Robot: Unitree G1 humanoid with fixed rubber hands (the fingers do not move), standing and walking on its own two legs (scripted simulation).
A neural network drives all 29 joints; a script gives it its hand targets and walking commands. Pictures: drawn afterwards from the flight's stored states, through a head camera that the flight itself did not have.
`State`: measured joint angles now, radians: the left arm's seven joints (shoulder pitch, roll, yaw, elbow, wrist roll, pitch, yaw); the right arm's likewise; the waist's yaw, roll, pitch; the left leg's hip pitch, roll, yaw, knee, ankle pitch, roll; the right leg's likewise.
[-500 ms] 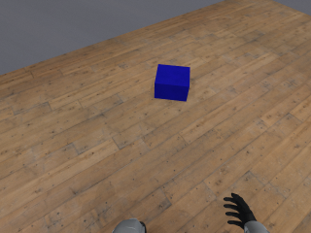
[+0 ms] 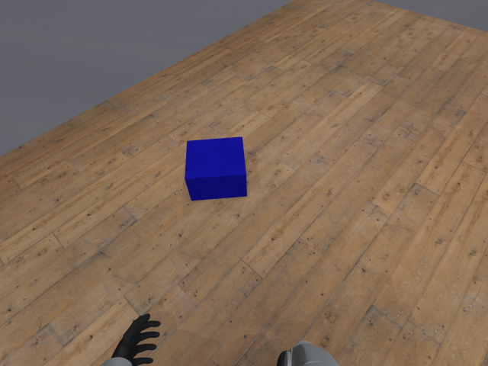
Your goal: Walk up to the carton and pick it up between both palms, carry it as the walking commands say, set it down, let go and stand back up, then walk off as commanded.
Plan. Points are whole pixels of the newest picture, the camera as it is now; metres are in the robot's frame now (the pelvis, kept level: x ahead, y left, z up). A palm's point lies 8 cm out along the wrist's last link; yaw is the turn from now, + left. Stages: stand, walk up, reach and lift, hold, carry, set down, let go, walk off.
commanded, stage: walk up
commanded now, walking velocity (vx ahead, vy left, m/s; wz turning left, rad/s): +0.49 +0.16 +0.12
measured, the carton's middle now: (216, 168) +1.05 +0.12 -0.66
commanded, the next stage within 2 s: none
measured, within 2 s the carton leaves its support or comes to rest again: neither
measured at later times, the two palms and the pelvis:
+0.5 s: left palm out of the picture +0.12 +0.31 -0.12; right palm (308, 223) +0.40 -0.14 -0.10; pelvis +0.23 +0.08 +0.01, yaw +0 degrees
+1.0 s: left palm (147, 165) +0.62 +0.25 -0.12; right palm (325, 248) +0.35 -0.17 -0.12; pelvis +0.46 +0.05 +0.00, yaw +1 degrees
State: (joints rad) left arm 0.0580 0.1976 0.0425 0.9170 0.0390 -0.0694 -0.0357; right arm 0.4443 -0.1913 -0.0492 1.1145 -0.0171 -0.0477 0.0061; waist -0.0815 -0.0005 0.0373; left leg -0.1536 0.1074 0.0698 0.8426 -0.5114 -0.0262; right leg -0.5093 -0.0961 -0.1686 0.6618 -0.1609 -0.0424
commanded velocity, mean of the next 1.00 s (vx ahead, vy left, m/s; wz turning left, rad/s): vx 0.44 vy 0.03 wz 0.02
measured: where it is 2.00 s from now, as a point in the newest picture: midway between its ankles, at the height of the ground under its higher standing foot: (233, 266)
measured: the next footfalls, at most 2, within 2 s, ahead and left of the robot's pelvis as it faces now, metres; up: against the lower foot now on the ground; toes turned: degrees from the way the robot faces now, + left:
left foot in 0.48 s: +0.34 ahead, +0.21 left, +0.00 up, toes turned +9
right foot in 0.98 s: +0.62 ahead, -0.06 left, +0.00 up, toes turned -7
